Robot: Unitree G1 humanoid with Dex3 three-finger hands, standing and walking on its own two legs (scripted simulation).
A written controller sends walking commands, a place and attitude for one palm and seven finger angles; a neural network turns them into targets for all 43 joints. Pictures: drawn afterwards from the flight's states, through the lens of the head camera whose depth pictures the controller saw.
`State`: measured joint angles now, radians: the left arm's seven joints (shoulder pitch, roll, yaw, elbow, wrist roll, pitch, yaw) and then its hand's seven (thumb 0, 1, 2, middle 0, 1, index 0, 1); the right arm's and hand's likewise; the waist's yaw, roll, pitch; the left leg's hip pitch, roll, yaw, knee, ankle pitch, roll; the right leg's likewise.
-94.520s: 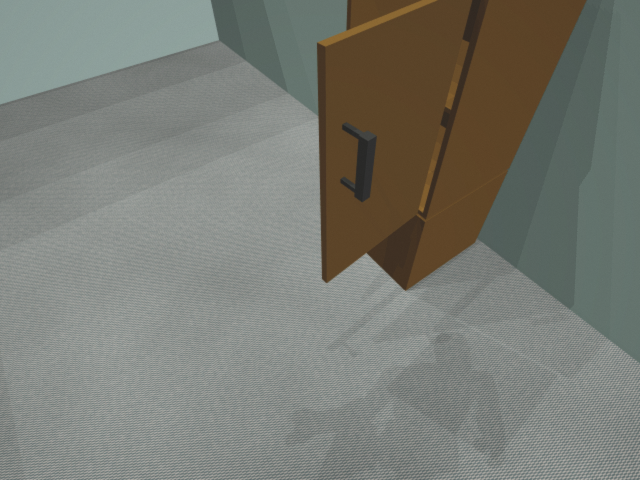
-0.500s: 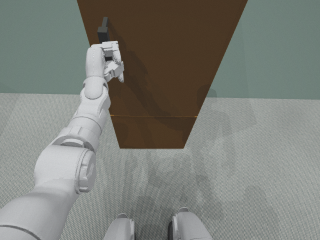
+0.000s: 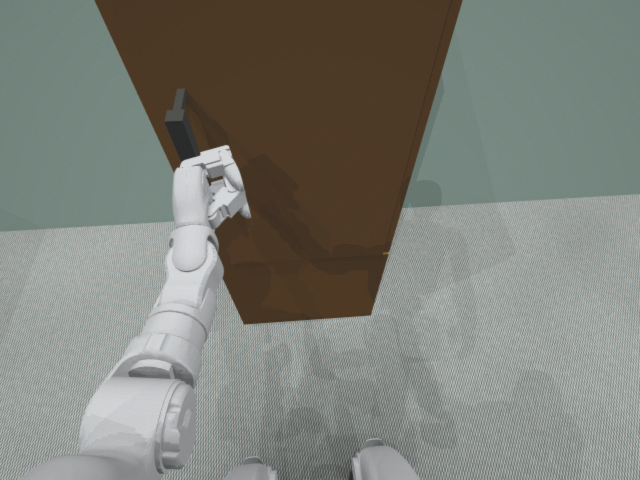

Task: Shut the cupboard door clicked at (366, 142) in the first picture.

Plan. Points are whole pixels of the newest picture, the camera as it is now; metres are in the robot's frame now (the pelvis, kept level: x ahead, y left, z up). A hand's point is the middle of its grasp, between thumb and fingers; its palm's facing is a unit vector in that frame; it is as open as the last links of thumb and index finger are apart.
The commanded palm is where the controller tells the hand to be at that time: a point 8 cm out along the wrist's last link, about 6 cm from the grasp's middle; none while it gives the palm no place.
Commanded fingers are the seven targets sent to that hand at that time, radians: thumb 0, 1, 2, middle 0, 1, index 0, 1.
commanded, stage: pull the fist back off the door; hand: left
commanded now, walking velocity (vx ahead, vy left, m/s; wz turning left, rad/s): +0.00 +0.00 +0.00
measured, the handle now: (192, 145) +0.54 +0.14 +0.09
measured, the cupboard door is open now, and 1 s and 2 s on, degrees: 0 0 0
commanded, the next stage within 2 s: draw the hand back to the body in 0.24 s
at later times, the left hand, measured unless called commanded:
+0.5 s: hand (225, 228) +0.39 +0.08 +0.11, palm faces +0.03 -1.00 -0.02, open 3.1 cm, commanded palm +0.34 +0.15 +0.11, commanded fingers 0.00 0.90 0.90 -1.30 -1.50 -1.30 -1.50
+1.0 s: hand (109, 297) +0.29 +0.17 +0.15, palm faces +0.13 -0.97 -0.21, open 3.1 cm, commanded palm +0.25 +0.22 +0.17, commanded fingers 0.00 0.90 0.90 -0.94 -1.11 -0.94 -1.11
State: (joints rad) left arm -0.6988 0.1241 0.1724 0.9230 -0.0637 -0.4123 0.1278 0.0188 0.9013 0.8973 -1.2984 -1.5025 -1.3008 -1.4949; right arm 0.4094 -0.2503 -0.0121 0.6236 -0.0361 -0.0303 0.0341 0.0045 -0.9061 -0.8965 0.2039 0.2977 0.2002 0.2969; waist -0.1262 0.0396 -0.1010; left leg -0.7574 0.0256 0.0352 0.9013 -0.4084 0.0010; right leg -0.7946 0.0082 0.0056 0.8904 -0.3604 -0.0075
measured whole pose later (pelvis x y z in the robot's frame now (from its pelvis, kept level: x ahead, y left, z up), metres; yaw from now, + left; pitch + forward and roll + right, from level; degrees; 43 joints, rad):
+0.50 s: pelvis +0.03 -0.02 +0.02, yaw +2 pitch +8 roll +1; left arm -0.27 0.07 0.01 0.44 -0.10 -0.27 0.03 0.02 0.90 0.90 -1.30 -1.50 -1.30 -1.49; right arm 0.20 -0.22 0.01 0.55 0.00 0.00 0.00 0.00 -0.91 -0.90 0.20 0.30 0.20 0.30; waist -0.01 0.04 -0.10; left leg -0.51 0.02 0.00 0.77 -0.41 -0.03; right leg -0.55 0.00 -0.03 0.81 -0.40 -0.03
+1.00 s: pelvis +0.02 +0.00 +0.04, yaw +2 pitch -1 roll +0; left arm 0.13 0.23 0.06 -0.04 -0.09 -0.08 -0.01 0.02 0.90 0.90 -1.17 -1.37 -1.18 -1.36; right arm 0.21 -0.24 0.03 0.58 0.02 -0.06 -0.09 0.01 -0.91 -0.90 0.20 0.30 0.20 0.30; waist 0.02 0.06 -0.04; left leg -0.24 0.01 0.00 0.58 -0.32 -0.01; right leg -0.28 -0.01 -0.03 0.59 -0.30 -0.01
